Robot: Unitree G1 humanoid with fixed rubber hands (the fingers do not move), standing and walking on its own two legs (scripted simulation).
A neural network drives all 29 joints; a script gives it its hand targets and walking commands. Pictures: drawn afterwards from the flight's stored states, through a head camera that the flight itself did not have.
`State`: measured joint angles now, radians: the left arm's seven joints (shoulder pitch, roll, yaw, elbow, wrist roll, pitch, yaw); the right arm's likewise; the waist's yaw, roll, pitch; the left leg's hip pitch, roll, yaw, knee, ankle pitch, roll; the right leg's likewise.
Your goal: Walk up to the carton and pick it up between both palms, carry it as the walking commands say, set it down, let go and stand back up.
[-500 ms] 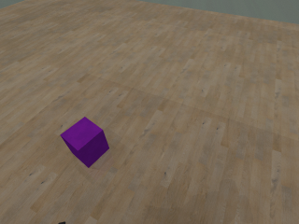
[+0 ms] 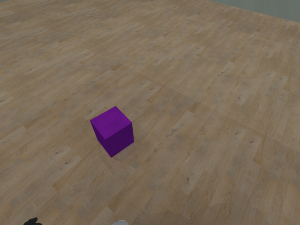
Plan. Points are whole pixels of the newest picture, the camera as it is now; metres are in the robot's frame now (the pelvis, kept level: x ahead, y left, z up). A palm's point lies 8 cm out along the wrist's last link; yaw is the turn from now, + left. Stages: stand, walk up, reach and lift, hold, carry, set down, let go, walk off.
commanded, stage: walk up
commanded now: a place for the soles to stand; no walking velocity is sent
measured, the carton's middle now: (113, 131) +0.81 +0.30 -0.62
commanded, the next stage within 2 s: none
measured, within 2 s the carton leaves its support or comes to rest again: neither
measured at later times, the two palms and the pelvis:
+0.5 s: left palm out of the picture +0.06 +0.40 -0.08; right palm (215, 149) +0.38 -0.20 -0.09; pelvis +0.16 +0.06 -0.01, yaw +15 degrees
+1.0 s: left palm (9, 199) +0.21 +0.42 -0.08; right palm (195, 116) +0.53 -0.16 -0.09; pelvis +0.32 +0.10 +0.00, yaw +24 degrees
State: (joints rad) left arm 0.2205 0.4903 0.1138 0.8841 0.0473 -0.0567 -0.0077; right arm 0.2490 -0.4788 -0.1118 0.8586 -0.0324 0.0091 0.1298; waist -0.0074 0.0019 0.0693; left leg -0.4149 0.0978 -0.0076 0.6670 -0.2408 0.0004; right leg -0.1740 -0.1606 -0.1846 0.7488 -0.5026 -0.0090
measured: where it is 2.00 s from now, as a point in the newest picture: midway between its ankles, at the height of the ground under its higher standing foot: (134, 201)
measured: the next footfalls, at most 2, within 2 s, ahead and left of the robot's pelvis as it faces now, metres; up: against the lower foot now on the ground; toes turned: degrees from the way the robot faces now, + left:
right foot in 0.16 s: +0.10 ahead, -0.10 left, +0.00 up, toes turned +1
left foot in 0.46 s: +0.27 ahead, +0.21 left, +0.00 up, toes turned +16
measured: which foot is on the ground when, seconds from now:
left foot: down 0.00-0.18, up 0.20-0.44, down 0.46-0.78, up 0.80-1.00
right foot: up 0.00-0.14, down 0.16-0.46, up 0.48-0.74, down 0.76-1.00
